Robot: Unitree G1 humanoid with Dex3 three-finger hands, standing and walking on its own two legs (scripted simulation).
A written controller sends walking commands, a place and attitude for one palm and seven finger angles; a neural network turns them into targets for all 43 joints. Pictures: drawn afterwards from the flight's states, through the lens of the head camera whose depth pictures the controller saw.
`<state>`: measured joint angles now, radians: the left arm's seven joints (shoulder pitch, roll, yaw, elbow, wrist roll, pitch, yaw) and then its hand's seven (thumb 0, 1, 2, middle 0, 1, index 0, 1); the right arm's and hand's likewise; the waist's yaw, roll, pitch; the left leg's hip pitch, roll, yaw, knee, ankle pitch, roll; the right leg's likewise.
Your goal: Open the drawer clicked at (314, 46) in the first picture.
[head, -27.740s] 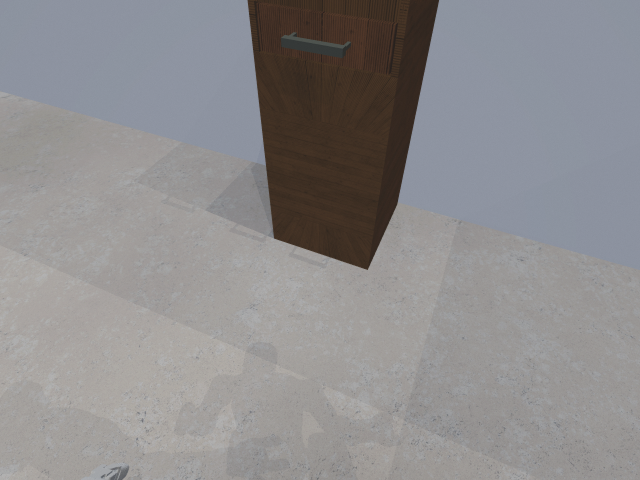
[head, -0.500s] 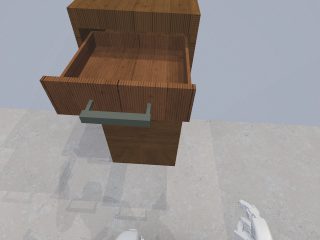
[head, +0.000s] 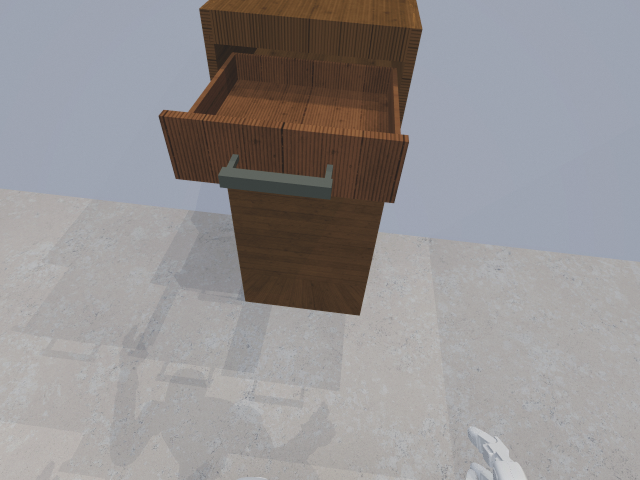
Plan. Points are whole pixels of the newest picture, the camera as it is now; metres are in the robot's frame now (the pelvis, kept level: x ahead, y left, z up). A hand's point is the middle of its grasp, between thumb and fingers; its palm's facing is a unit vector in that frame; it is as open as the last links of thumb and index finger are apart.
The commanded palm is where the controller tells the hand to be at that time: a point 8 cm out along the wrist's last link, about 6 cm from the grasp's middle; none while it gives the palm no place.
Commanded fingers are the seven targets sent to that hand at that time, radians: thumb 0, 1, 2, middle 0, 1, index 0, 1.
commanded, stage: stop stepping back and stand still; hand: left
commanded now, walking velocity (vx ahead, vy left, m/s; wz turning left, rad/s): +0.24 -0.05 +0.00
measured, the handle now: (278, 174) +0.53 +0.13 +0.11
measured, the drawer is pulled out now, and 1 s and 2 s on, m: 0.30 0.30 0.30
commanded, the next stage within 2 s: let the arm hang, fingers relaxed in 0.94 s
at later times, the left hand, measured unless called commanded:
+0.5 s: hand out of the picture +0.14 +0.25 +0.33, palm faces +0.63 -0.71 -0.33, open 7.4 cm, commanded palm +0.09 +0.29 +0.30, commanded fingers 0.00 0.90 0.90 -0.20 -0.30 -0.20 -0.30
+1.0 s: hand out of the picture +0.19 +0.25 +0.32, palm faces +0.58 -0.69 -0.44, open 7.4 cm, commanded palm +0.12 +0.28 +0.30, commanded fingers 0.00 0.90 0.90 -0.20 -0.30 -0.20 -0.30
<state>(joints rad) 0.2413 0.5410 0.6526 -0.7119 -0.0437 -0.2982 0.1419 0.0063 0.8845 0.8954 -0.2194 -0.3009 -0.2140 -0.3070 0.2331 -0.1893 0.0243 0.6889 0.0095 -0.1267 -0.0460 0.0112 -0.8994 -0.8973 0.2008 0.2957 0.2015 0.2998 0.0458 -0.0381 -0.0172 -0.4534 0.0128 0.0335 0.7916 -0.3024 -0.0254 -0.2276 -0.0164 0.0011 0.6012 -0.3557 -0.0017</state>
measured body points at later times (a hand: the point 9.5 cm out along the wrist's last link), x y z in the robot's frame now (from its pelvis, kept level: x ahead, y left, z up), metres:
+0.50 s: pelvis -0.04 +0.01 +0.00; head -0.07 +0.01 +0.45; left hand +0.10 +0.28 +0.34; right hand +0.09 -0.24 -0.09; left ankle +0.00 +0.12 -0.73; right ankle -0.05 -0.10 -0.73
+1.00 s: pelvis -0.02 +0.00 +0.01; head -0.03 -0.01 +0.46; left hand +0.15 +0.28 +0.34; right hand +0.15 -0.24 -0.07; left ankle +0.00 +0.12 -0.73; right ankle -0.05 -0.10 -0.73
